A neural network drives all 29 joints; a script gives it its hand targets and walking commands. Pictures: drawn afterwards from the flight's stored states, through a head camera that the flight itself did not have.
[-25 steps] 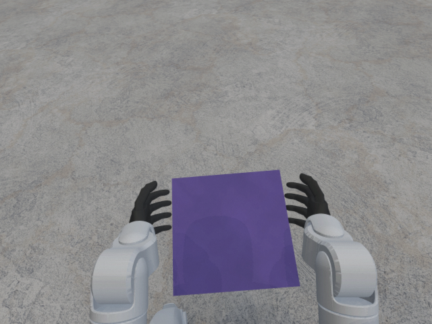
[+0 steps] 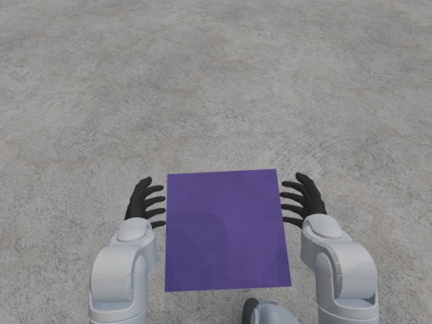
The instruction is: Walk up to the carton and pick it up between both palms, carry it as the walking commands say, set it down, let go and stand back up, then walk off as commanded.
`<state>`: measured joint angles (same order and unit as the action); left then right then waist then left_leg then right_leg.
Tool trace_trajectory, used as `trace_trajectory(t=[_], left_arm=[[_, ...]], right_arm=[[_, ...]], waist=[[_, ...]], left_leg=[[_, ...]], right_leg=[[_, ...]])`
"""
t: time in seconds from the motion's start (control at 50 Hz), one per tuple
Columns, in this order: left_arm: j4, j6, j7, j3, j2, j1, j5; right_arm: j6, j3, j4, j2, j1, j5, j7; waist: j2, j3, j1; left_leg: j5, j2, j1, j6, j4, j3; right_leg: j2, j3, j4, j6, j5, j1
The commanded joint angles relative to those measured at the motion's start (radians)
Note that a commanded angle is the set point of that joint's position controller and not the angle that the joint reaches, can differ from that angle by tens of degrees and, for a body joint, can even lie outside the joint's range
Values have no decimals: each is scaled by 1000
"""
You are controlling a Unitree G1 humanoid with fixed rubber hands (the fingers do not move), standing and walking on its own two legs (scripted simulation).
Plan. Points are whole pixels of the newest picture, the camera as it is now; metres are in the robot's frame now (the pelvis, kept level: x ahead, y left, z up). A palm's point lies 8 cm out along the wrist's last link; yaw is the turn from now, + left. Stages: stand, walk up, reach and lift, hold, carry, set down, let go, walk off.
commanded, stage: carry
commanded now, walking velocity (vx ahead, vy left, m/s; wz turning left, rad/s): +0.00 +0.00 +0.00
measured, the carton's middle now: (224, 230) +0.30 +0.00 +0.00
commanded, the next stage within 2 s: hold in 1.76 s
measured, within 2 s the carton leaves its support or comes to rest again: neither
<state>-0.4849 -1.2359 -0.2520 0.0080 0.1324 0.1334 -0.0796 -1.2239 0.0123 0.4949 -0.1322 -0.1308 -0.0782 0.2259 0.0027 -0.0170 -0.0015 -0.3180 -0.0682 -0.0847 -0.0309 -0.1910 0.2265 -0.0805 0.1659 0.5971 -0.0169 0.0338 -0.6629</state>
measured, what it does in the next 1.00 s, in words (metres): walks ahead: right foot, then left foot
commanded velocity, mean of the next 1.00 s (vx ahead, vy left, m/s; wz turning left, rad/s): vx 0.00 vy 0.00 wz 0.00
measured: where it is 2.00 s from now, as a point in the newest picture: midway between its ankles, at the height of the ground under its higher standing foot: (214, 312)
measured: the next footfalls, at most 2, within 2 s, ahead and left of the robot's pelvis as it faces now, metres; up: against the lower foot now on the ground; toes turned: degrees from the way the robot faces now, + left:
right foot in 0.08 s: +0.33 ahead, -0.10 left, +0.00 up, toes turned +4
left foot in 0.52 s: +0.34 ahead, +0.12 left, +0.00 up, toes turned -4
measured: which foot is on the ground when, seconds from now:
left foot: down 0.00-0.10, up 0.12-0.50, down 0.52-1.00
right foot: up 0.00-0.06, down 0.08-1.00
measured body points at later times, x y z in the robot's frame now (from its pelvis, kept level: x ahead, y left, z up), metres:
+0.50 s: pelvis +0.26 -0.01 +0.00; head +0.29 -0.04 +0.45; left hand +0.55 +0.13 +0.09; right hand +0.55 -0.15 +0.09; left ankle +0.30 +0.12 -0.73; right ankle +0.29 -0.08 -0.74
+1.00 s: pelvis +0.32 +0.02 -0.01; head +0.31 +0.02 +0.44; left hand +0.60 +0.17 +0.09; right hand +0.61 -0.11 +0.09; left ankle +0.30 +0.11 -0.74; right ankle +0.29 -0.08 -0.74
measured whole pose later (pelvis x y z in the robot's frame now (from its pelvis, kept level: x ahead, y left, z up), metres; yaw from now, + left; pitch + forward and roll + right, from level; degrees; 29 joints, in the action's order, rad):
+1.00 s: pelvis +0.32 +0.02 -0.01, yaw +2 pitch +3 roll +0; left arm -0.34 -1.26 -0.24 -0.02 0.14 0.18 -0.10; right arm -1.25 -0.03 0.33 -0.14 -0.20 -0.10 0.23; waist 0.00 -0.13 -0.01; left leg -0.31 -0.04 0.29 0.03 -0.53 0.18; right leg -0.08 0.21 0.53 0.00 -0.33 -0.25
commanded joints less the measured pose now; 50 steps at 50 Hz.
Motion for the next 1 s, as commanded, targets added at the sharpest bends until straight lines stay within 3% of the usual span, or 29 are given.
trace_trajectory(t=[0.0, 0.04, 0.06, 0.08, 0.1, 0.12, 0.14, 0.16, 0.2, 0.26, 0.32, 0.44, 0.48, 0.5, 0.52, 0.54, 0.56, 0.62, 0.68, 0.98], left_arm=[[-58, 13, 214, 525, 926, 322, 332], [-40, 7, 215, 506, 911, 321, 337], [-36, 4, 221, 498, 908, 328, 341], [-41, 4, 231, 484, 894, 342, 342], [-48, 3, 233, 471, 890, 349, 361], [-31, 1, 236, 468, 922, 315, 374], [-26, 10, 239, 464, 954, 306, 364], [-21, 20, 244, 473, 998, 309, 351], [-44, 47, 260, 477, 1058, 331, 351], [-62, 69, 277, 497, 1070, 347, 355], [-69, 71, 288, 503, 1052, 336, 358], [-47, 46, 282, 490, 1007, 319, 333], [-35, 33, 273, 485, 989, 326, 327], [-29, 24, 266, 482, 978, 330, 324], [2, 14, 260, 469, 963, 320, 311], [3, 5, 259, 479, 959, 349, 315], [5, 1, 257, 481, 950, 380, 318], [11, -5, 254, 488, 950, 416, 336], [31, -8, 250, 484, 951, 411, 336], [40, 21, 237, 459, 948, 409, 305]], right_arm=[[0, 477, 46, -883, -248, 309, -209], [-10, 483, 52, -877, -289, 321, -207], [-14, 482, 48, -879, -321, 326, -205], [-19, 489, 50, -901, -342, 332, -205], [-28, 494, 54, -917, -302, 337, -198], [-27, 490, 51, -917, -286, 339, -194], [-23, 511, 52, -955, -310, 352, -196], [-15, 533, 54, -1003, -346, 358, -205], [9, 554, 79, -1074, -369, 373, -217], [29, 559, 60, -1096, -336, 364, -219], [34, 573, 66, -1082, -325, 351, -215], [6, 579, 54, -1038, -350, 356, -220], [-7, 565, 40, -1020, -357, 357, -223], [-14, 553, 34, -1007, -365, 355, -223], [-23, 531, 5, -983, -361, 345, -222], [-24, 502, -44, -980, -345, 331, -223], [-25, 487, -59, -975, -351, 326, -223], [-26, 453, -71, -961, -359, 309, -217], [-28, 432, -88, -953, -355, 299, -213], [-1, 429, -82, -954, -396, 304, -220]], waist=[[197, -199, -24], [159, -286, 8], [119, -314, 32], [-46, -381, 30], [-302, -526, 14], [-220, -553, 19], [-156, -551, 18], [-97, -530, 23], [-103, -485, 20], [-96, -456, 4], [-126, -444, 3], [-133, -400, 10], [-101, -374, -3], [-76, -373, -1], [-11, -379, 7], [82, -372, 8], [93, -352, 4], [56, -344, -2], [38, -355, -4], [14, -344, -5]], left_leg=[[919, -114, 14, 37, -61, 87], [936, -87, 75, 2, -318, 121], [812, -51, 140, -17, -503, 105], [291, -1, 375, -26, -737, 56], [-170, 66, 628, -26, -1034, -47], [-184, 63, 686, -20, -1096, -165], [-124, 9, 652, -8, -1061, -239], [-81, -32, 593, -7, -1004, -257], [-16, -75, 539, -5, -850, -248], [5, -48, 433, 6, -641, -188], [18, -13, 432, 2, -523, -132], [61, -8, 432, -2, -376, -92], [239, -24, 351, -10, -191, -77], [324, -60, 293, -5, -179, -108], [525, -125, 242, 9, -213, -162], [569, -151, 274, 30, -249, -167], [592, -150, 296, 32, -249, -165], [608, -122, 307, 25, -290, -146], [635, -113, 294, 25, -310, -143], [520, -111, 308, 40, -283, -163]], right_leg=[[83, 110, -177, 11, 191, 299], [109, 142, -237, 20, 281, 551], [69, 101, -254, 24, 300, 650], [-149, -103, -155, 65, 622, 863], [-369, -392, -94, 224, 940, 1131], [-355, -368, -139, 251, 965, 1097], [-334, -310, -188, 218, 882, 984], [-303, -246, -229, 168, 765, 882], [-260, -146, -266, 140, 548, 784], [-234, -65, -303, 141, 430, 643], [-217, -42, -305, 140, 325, 629], [-193, -47, -233, 119, 163, 627], [-155, -41, -177, 75, 75, 592], [-130, -46, -151, 53, 20, 555], [-100, -41, -109, 33, -40, 508], [-80, -41, -130, 16, -105, 507], [-79, -40, -123, 10, -107, 513], [-92, -54, -99, 9, 51, 534], [-91, -54, -76, 4, 116, 546], [-92, -58, -97, 2, -3, 549]])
